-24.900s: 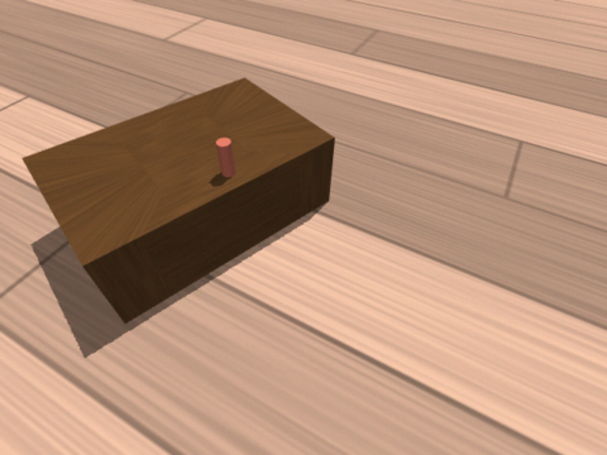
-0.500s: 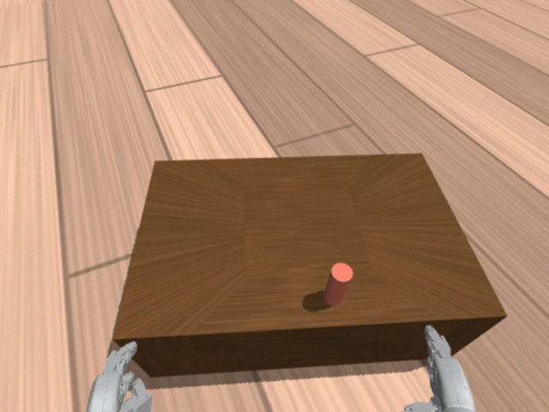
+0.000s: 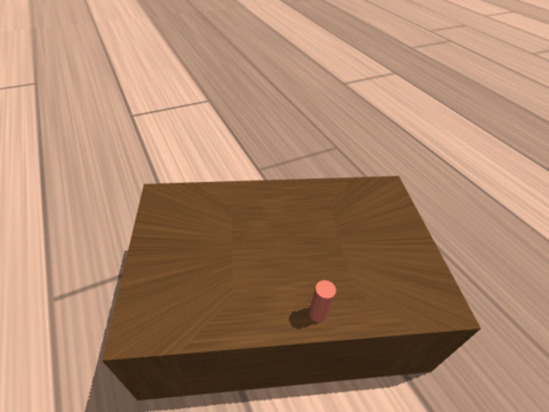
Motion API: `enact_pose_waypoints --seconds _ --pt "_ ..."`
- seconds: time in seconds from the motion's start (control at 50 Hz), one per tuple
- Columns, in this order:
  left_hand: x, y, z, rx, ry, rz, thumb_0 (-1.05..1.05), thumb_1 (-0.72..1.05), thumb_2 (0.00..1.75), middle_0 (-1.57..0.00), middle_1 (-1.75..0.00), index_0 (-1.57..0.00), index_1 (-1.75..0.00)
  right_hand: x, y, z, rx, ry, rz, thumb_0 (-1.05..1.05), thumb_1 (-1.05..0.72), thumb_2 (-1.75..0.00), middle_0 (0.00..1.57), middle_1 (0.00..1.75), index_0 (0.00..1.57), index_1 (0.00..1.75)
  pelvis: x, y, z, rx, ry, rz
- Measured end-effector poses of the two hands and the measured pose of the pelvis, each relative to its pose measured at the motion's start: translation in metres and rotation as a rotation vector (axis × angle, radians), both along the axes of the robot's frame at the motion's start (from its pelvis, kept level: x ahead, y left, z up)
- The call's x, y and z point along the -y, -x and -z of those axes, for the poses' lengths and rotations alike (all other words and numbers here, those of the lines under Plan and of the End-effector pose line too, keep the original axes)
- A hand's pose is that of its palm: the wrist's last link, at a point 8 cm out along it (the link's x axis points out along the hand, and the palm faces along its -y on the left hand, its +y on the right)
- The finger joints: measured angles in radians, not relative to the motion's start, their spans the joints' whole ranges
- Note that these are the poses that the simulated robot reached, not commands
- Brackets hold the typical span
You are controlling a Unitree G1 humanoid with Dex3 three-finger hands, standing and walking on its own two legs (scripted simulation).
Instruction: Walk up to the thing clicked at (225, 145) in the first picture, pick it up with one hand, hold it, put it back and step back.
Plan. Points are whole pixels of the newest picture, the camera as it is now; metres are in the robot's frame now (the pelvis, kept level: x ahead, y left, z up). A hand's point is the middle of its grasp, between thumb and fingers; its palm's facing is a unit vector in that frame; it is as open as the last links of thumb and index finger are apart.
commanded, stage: home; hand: right
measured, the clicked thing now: (321, 302) +0.47 -0.16 -0.34
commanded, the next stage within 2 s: stand in 1.12 s
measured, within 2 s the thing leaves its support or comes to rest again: neither
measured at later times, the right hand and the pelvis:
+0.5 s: hand out of the picture +0.03 -0.24 -0.14, palm faces +0.00 +0.93 -0.37, open 17.3 cm; pelvis -0.02 +0.01 +0.01, yaw +0 degrees
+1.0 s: hand out of the picture +0.06 -0.24 -0.14, palm faces +0.00 +0.93 -0.37, open 17.3 cm; pelvis -0.01 +0.01 +0.01, yaw +0 degrees
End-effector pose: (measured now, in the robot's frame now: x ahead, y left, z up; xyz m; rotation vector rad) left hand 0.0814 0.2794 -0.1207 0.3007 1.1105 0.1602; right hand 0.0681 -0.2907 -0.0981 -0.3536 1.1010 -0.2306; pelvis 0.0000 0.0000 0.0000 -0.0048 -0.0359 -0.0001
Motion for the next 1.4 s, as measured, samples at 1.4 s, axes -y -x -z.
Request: enact_pose_waypoints --seconds 1.4 --pt "-0.028 0.018 -0.004 -0.139 -0.008 -0.028 0.01 0.9 0.9 -0.2 -0.3 -0.2 -0.3 -0.01 0.007 0.002 -0.131 -0.027 0.041 0.0 0.33 -0.26 0.14 0.18 0.14 0.18 -0.016 0.0 -0.014 0.011 -0.002 -0.005"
